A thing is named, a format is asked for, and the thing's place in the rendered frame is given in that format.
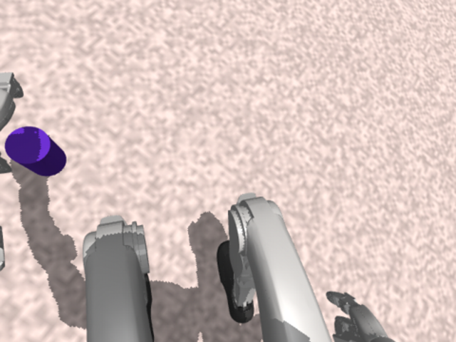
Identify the left robot hand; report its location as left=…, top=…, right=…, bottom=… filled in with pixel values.
left=0, top=72, right=24, bottom=174

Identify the right robot foot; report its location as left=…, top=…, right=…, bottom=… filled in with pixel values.
left=217, top=241, right=254, bottom=323

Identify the right robot hand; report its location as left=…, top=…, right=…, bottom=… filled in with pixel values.
left=326, top=291, right=388, bottom=342

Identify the can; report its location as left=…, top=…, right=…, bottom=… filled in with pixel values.
left=5, top=126, right=66, bottom=176

